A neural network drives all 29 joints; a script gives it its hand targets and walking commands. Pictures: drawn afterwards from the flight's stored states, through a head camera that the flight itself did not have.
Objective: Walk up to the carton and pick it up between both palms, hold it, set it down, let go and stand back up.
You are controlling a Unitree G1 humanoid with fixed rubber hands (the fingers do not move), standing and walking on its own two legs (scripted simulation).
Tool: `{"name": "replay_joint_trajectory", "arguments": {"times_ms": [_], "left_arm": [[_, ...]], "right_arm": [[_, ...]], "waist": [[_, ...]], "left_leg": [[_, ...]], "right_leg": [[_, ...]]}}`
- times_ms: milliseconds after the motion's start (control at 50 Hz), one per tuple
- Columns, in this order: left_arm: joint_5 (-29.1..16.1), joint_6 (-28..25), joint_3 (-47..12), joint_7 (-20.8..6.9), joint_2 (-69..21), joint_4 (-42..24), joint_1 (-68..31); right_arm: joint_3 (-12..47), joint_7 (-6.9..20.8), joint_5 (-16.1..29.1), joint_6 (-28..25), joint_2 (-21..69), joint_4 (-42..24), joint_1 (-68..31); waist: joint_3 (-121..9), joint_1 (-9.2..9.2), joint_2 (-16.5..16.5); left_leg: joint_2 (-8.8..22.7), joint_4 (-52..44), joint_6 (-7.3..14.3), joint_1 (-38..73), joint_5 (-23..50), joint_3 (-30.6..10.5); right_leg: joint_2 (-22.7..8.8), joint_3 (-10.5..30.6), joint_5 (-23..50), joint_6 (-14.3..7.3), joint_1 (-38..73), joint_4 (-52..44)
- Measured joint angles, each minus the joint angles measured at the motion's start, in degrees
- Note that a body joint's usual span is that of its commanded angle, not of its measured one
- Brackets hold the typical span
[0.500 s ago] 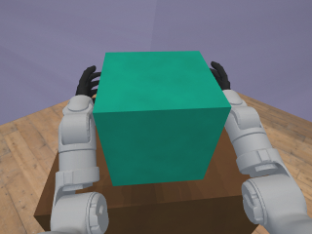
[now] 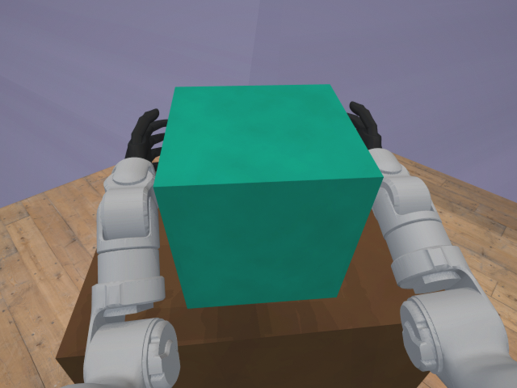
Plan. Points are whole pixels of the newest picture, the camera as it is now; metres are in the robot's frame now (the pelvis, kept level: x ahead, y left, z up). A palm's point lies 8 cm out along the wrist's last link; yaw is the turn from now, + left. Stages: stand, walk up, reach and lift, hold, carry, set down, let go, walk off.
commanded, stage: hold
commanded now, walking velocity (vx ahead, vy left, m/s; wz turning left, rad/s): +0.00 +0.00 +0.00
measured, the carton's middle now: (258, 196) +0.35 +0.01 +0.18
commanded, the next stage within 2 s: none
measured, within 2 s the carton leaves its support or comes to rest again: neither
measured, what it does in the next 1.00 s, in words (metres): stands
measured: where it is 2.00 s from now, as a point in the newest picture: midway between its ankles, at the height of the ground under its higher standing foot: outside the picture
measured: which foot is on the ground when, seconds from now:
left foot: down 0.00-1.00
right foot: down 0.00-1.00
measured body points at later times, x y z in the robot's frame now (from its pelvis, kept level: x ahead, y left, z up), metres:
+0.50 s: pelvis +0.00 +0.00 +0.00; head -0.07 +0.02 +0.44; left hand +0.37 +0.17 +0.24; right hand +0.39 -0.15 +0.24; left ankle +0.04 +0.11 -0.75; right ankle -0.02 -0.10 -0.75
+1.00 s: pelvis +0.00 +0.00 +0.00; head -0.07 +0.02 +0.44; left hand +0.37 +0.17 +0.24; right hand +0.39 -0.15 +0.25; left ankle +0.04 +0.11 -0.75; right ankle -0.02 -0.10 -0.75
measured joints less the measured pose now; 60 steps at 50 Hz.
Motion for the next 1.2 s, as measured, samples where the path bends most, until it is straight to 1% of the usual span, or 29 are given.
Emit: {"name": "replay_joint_trajectory", "arguments": {"times_ms": [1200], "left_arm": [[0.0,0.0,0.0,0.1,0.0,0.0,0.0]], "right_arm": [[0.1,0.0,0.1,0.2,-0.1,0.1,-0.1]], "waist": [[-0.1,0.1,0.1]], "left_leg": [[-0.1,0.1,0.0,0.0,-0.1,-0.3]], "right_leg": [[0.1,0.2,0.1,0.0,0.0,0.0]]}}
